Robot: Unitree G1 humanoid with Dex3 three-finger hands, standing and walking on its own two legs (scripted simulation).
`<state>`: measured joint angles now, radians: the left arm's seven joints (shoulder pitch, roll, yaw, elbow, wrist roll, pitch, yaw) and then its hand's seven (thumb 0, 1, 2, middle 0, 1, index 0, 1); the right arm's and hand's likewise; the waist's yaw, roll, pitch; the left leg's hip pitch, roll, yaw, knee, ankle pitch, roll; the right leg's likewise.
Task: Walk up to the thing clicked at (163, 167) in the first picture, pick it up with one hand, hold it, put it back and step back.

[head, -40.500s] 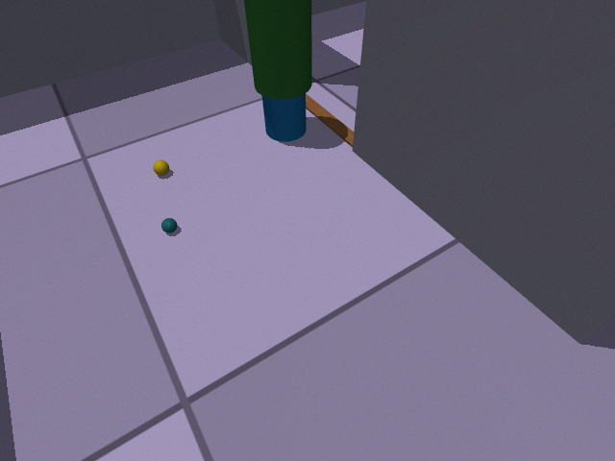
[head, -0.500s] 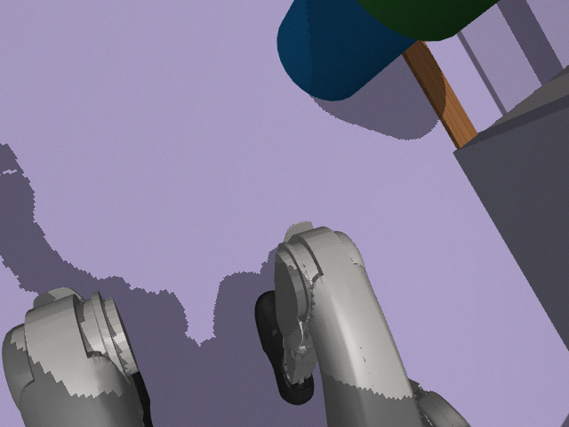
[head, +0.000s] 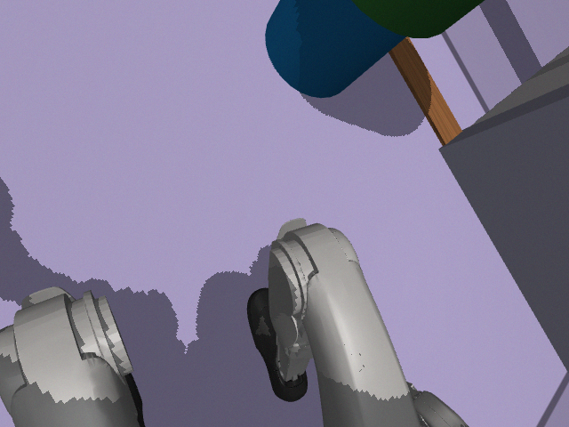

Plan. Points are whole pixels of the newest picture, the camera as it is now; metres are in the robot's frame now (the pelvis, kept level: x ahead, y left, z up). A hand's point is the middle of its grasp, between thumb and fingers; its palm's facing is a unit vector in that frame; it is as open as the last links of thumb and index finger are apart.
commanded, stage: close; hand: left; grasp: from above
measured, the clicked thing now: out of the picture +0.45 +0.32 -0.26
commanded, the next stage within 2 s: settle in 1.40 s
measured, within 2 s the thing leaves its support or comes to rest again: leaves its support in 1.86 s
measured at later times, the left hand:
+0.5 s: hand out of the picture +0.43 +0.34 -0.23, palm faces -0.44 -0.15 -0.89, open 11.7 cm
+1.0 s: hand out of the picture +0.43 +0.33 -0.23, palm faces -0.43 -0.14 -0.89, open 10.2 cm
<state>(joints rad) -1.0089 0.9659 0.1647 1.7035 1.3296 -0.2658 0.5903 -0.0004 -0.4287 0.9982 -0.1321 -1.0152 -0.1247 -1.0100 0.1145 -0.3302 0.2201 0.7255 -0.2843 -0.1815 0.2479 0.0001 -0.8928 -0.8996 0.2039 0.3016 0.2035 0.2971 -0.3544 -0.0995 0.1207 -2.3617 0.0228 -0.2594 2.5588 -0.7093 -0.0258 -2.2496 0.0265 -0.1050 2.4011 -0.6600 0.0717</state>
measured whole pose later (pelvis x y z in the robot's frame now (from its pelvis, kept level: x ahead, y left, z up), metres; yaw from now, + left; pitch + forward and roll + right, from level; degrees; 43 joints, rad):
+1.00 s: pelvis +0.00 +0.00 +0.00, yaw -1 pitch +26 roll -14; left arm -1.04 1.00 0.14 1.78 1.31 -0.24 0.64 0.01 0.00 0.65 -0.53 -0.84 -0.53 -0.79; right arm 0.08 -0.36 0.25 0.72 -0.29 -0.27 0.29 0.00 -0.90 -0.90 0.20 0.30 0.20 0.30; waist -0.37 -0.11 0.15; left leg -2.36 0.02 -0.28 2.58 -0.71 -0.02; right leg -2.23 0.03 -0.12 2.40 -0.66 0.08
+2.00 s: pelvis +0.00 +0.00 +0.01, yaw +0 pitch +31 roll -13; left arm -0.92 0.86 0.15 1.47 1.26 -0.17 0.52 0.01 0.06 0.45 -0.77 -0.67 -0.64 -0.61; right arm 0.13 -0.32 0.17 0.73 -0.22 -0.20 0.29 0.00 -0.91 -0.90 0.20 0.30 0.20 0.30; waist -0.31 -0.05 0.04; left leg -2.37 0.02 -0.25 2.52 -0.71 -0.03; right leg -2.26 0.01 -0.10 2.37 -0.67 0.06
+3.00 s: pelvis -0.01 -0.01 +0.09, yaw +7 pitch +34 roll -7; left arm -0.75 0.67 0.05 1.05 1.12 -0.13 0.14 -0.02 0.01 0.51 -0.82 -0.64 -0.69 -0.59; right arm 0.20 -0.28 0.00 0.68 -0.05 0.01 0.12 0.00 -0.92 -0.91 0.21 0.30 0.20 0.30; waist -0.18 0.05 -0.13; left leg -2.16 0.02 -0.12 2.20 -0.65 -0.01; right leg -2.09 -0.03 -0.03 2.13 -0.64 0.05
